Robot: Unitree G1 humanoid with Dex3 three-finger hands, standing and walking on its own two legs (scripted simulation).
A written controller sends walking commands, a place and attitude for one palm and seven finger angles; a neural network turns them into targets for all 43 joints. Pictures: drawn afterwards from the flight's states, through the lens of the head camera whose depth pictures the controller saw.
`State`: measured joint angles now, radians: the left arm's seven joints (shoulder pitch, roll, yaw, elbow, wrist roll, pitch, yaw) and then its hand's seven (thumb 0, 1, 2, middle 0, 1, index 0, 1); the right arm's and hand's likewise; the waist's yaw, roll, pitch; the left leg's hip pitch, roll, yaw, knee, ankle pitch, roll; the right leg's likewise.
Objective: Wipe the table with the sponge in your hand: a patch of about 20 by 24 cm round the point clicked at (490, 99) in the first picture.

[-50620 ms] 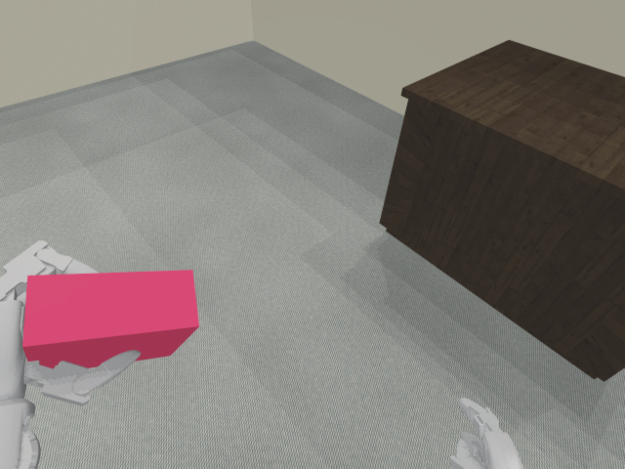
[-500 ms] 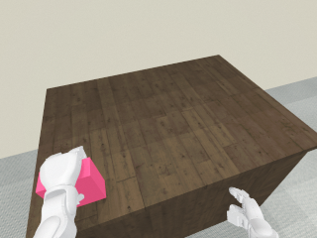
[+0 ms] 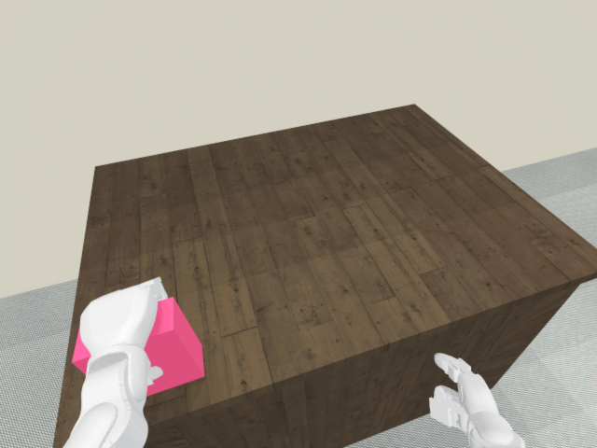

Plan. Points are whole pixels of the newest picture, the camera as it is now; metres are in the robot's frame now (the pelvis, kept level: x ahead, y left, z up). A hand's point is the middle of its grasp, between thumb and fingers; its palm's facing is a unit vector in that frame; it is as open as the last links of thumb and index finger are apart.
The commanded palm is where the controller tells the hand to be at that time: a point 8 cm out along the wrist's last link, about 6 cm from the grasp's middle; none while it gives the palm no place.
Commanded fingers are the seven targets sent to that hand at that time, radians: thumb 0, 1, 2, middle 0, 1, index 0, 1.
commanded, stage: lift the sponge slowly off the table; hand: left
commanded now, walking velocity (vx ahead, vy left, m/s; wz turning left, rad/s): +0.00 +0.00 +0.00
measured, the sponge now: (151, 360) +0.23 +0.26 -0.02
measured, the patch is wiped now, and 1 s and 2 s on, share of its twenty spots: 1.00 1.00 1.00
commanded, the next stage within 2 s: bring the sponge back beside the body in 1.72 s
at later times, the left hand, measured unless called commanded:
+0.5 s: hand (153, 335) +0.22 +0.23 +0.06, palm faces +0.06 -0.21 -0.98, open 10.0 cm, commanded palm +0.19 +0.24 +0.13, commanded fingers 0.00 0.10 1.30 -1.20 -1.60 -1.20 -1.60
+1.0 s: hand (139, 323) +0.22 +0.24 +0.09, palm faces +0.11 -0.18 -0.98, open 10.0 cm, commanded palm +0.18 +0.24 +0.16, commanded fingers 0.00 0.10 1.30 -1.20 -1.60 -1.20 -1.60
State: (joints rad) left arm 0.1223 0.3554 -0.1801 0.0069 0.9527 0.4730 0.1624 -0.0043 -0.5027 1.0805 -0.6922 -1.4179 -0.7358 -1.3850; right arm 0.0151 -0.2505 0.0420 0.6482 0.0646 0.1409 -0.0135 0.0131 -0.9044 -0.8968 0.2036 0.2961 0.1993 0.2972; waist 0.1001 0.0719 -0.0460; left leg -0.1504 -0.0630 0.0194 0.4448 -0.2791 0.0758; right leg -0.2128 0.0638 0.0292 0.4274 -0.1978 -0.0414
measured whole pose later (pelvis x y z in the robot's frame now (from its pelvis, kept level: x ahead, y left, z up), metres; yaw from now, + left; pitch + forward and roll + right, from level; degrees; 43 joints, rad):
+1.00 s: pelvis -0.01 -0.02 +0.00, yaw +0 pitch -5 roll +0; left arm 0.14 0.42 -0.14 -0.21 0.88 0.50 0.04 -0.01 -0.52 1.08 -0.73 -1.38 -0.77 -1.34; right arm -0.03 -0.26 0.05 0.66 0.06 0.14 -0.02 0.01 -0.90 -0.90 0.20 0.30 0.20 0.30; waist 0.12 0.09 -0.01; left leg -0.05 -0.04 0.01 0.37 -0.24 0.05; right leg -0.11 0.08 0.03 0.35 -0.15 -0.07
